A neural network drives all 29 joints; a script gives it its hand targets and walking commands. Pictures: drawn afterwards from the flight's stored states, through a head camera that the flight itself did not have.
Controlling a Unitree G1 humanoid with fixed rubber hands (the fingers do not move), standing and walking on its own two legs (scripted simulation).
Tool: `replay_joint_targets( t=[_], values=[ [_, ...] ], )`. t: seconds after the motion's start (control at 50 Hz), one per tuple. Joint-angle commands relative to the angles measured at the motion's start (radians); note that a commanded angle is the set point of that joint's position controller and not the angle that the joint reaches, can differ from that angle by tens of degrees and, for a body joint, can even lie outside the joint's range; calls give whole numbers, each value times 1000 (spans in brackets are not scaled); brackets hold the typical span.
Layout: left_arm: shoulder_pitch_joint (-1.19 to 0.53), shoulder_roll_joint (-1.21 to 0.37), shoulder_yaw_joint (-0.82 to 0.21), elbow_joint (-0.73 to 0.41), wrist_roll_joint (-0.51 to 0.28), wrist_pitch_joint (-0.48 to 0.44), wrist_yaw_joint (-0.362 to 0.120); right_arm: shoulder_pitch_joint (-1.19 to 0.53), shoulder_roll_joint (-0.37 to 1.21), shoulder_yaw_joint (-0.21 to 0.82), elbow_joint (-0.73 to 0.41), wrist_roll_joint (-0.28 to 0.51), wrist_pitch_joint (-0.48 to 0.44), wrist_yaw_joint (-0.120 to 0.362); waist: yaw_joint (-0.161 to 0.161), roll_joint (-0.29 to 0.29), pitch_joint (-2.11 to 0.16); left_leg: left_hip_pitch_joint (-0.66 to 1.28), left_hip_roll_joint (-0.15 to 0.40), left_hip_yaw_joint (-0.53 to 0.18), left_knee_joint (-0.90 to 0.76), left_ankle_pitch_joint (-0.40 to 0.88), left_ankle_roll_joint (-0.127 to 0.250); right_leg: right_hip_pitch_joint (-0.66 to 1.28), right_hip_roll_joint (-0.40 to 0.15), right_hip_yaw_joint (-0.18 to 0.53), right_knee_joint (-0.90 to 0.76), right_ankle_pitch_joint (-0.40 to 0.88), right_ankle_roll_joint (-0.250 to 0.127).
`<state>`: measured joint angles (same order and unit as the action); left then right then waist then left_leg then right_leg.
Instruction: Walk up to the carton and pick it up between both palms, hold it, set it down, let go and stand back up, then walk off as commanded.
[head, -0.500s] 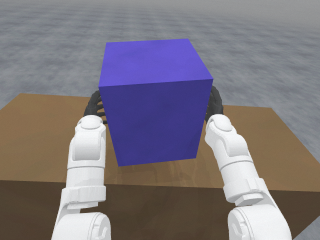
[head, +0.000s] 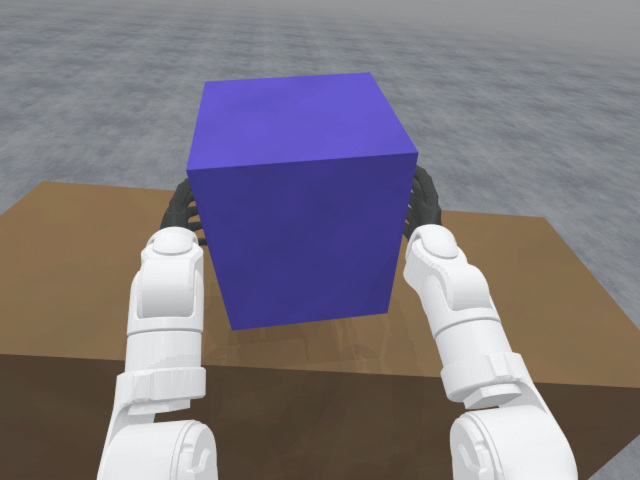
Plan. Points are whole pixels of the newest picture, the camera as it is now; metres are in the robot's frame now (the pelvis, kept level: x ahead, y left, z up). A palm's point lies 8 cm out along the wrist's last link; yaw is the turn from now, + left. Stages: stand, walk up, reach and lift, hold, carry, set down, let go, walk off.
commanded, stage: hold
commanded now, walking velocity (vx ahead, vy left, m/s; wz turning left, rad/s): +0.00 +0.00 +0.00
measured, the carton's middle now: (300, 202) +0.41 +0.01 +0.21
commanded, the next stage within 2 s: none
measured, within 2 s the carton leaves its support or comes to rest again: neither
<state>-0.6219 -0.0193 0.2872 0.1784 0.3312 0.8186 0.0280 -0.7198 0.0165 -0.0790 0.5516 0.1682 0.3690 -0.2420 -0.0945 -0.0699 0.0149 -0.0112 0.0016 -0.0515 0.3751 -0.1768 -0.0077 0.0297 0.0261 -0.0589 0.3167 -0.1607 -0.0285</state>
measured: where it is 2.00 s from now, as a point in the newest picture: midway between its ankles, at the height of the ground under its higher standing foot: outside the picture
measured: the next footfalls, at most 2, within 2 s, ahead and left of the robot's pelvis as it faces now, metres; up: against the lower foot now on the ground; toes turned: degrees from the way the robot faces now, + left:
none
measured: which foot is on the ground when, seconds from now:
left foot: down 0.00-1.00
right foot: down 0.00-1.00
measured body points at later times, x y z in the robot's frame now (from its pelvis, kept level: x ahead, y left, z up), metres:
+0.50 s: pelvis +0.00 +0.00 +0.00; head -0.06 +0.03 +0.44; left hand +0.37 +0.16 +0.19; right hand +0.37 -0.14 +0.21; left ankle +0.03 +0.12 -0.75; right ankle +0.02 -0.10 -0.75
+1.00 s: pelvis +0.00 +0.01 +0.00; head -0.07 +0.04 +0.44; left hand +0.37 +0.16 +0.19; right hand +0.37 -0.14 +0.21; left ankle +0.03 +0.12 -0.75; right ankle +0.02 -0.10 -0.75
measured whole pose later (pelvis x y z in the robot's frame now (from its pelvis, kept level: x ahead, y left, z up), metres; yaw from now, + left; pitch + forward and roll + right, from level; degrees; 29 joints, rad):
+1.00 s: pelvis +0.00 +0.01 +0.00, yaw +0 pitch -11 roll -1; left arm -0.58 -0.04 0.27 0.11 0.32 0.83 0.04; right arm -0.68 0.00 -0.07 0.49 0.19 0.37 -0.23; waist -0.10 -0.05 0.02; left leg -0.01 0.00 -0.04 0.38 -0.19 0.01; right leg 0.05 0.02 -0.05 0.30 -0.16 -0.02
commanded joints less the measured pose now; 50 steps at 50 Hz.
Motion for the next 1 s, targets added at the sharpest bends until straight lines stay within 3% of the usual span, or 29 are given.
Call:
replay_joint_targets(
  t=[0.0, 0.04, 0.06, 0.1, 0.14, 0.2, 0.22, 0.28, 0.3, 0.34, 0.42, 0.48, 0.52, 0.54, 0.56, 0.62, 0.64, 0.7, 0.72, 0.74, 0.78, 0.8, 0.82, 0.84, 0.86, 0.9, 0.94, 0.96, 0.98],
  values=[
    [-974, -531, -486, -305, -219, -151, -197, -847, 506, 344, -313, 92, -59, 166, -27, 155, -473, 103, -47, 63, -34, 254, -30, 98, 20, -14, -28, 168, 59],
    [-974, -522, -497, -297, -234, -153, -199, -838, 519, 347, -312, 96, -53, 163, -37, 151, -436, 66, -49, 59, -31, 247, -25, 102, 10, 1, -34, 187, 64],
    [-966, -516, -476, -239, -219, -148, -201, -886, 530, 348, -319, 80, -55, 164, -21, 109, -410, 60, -47, 61, -48, 196, -13, 84, 10, -7, -44, 148, 66],
    [-944, -506, -436, -245, -199, -137, -201, -876, 540, 351, -282, 92, -51, 171, 6, 109, -374, 33, -39, 66, -67, 185, -1, 94, 4, -2, -45, 129, 66],
    [-993, -514, -465, -261, -207, -146, -197, -894, 528, 334, -288, 79, -56, 175, -10, 152, -426, 58, -39, 60, -63, 187, -11, 69, 7, -8, -39, 104, 55],
    [-949, -525, -491, -287, -230, -146, -192, -874, 526, 352, -337, 98, -60, 172, -21, 131, -477, 114, -41, 63, -46, 282, -26, 88, 24, -14, -45, 164, 60],
    [-972, -523, -481, -274, -224, -146, -193, -836, 511, 332, -274, 86, -49, 173, -31, 149, -457, 111, -38, 60, -43, 262, -28, 69, 18, -7, -53, 139, 53],
    [-918, -518, -457, -237, -221, -139, -202, -876, 540, 360, -335, 89, -53, 167, -12, 80, -456, 65, -40, 63, -51, 217, -3, 113, 9, -1, -47, 169, 65],
    [-949, -510, -437, -216, -206, -142, -196, -900, 514, 332, -292, 76, -55, 174, -2, 101, -431, 42, -40, 59, -73, 158, 4, 90, 11, -7, -57, 95, 54],
    [-928, -512, -432, -238, -183, -131, -200, -859, 521, 335, -267, 92, -49, 179, 3, 118, -392, 45, -44, 68, -73, 187, -4, 88, 13, -16, -46, 109, 60],
    [-992, -538, -511, -311, -261, -157, -169, -915, 533, 371, -353, 103, -67, 180, -14, 123, -534, 154, -23, 49, -27, 304, -28, 39, 33, -14, -42, 156, 53],
    [-916, -499, -430, -203, -202, -132, -186, -840, 506, 329, -257, 91, -38, 172, -17, 111, -394, 63, -41, 68, -59, 194, -8, 81, 9, -1, -56, 138, 59],
    [-940, -486, -414, -222, -195, -132, -203, -820, 503, 322, -229, 75, -30, 174, -16, 87, -370, 38, -37, 69, -81, 146, 2, 83, 4, -2, -56, 103, 61],
    [-931, -508, -410, -228, -180, -134, -202, -836, 518, 328, -222, 87, -37, 178, 3, 95, -384, 46, -33, 66, -79, 176, 1, 90, 13, -4, -50, 110, 60],
    [-879, -504, -428, -204, -187, -122, -210, -846, 519, 337, -261, 95, -46, 173, -2, 107, -388, 44, -44, 73, -63, 191, -1, 111, 5, -4, -54, 128, 59],
    [-945, -552, -528, -342, -266, -147, -194, -890, 516, 375, -411, 133, -66, 162, -30, 139, -570, 161, -34, 47, -5, 385, -47, 101, 29, -13, -31, 236, 58],
    [-941, -540, -530, -386, -259, -153, -187, -838, 515, 383, -390, 127, -55, 157, -39, 155, -551, 180, -34, 44, 5, 423, -46, 102, 29, -8, -26, 286, 61],
    [-927, -506, -482, -337, -222, -141, -196, -824, 523, 384, -358, 137, -40, 155, -7, 131, -433, 103, -44, 52, -19, 324, -27, 93, 12, 1, -36, 232, 67],
    [-907, -510, -454, -278, -189, -128, -200, -797, 499, 362, -292, 121, -25, 160, -24, 137, -355, 71, -51, 64, -38, 271, -21, 93, 8, 1, -45, 202, 65],
    [-885, -495, -437, -246, -189, -122, -211, -803, 503, 358, -285, 107, -25, 161, -8, 109, -341, 44, -42, 64, -67, 179, -19, 93, 5, -6, -55, 117, 63],
    [-968, -502, -459, -287, -193, -132, -208, -815, 514, 326, -237, 92, -34, 178, -11, 135, -334, 38, -32, 66, -82, 151, -21, 65, 11, -14, -51, 64, 52],
    [-967, -511, -468, -296, -221, -136, -205, -855, 530, 327, -286, 83, -45, 179, -19, 122, -376, 49, -31, 68, -84, 136, -19, 68, 6, -11, -57, 61, 54],
    [-995, -540, -498, -334, -237, -149, -195, -892, 522, 332, -314, 94, -62, 185, -12, 147, -433, 83, -27, 57, -69, 200, -29, 48, 16, -15, -55, 73, 44],
    [-965, -558, -539, -344, -259, -146, -186, -916, 515, 348, -383, 107, -75, 182, -32, 162, -529, 137, -23, 48, -34, 312, -47, 61, 26, -22, -35, 145, 47],
    [-911, -542, -507, -327, -259, -139, -180, -881, 519, 367, -381, 120, -66, 175, -13, 142, -492, 144, -25, 50, -18, 369, -42, 73, 22, -11, -46, 195, 49],
    [-900, -545, -516, -354, -244, -133, -184, -794, 486, 347, -330, 112, -49, 169, -41, 171, -457, 163, -26, 45, -14, 410, -64, 70, 25, -15, -39, 220, 50],
    [-882, -527, -494, -313, -225, -130, -188, -796, 493, 365, -326, 105, -40, 175, -25, 135, -430, 127, -31, 51, -29, 318, -37, 70, 20, -12, -51, 179, 50],
    [-827, -488, -444, -212, -206, -116, -199, -817, 494, 358, -315, 87, -31, 168, -12, 65, -314, 66, -36, 58, -58, 211, -11, 72, 11, -6, -64, 146, 62],
    [-894, -489, -446, -251, -199, -124, -210, -794, 488, 328, -275, 77, -31, 172, -25, 99, -333, 74, -38, 60, -65, 196, -13, 68, 2, -3, -67, 119, 58]
  ],
)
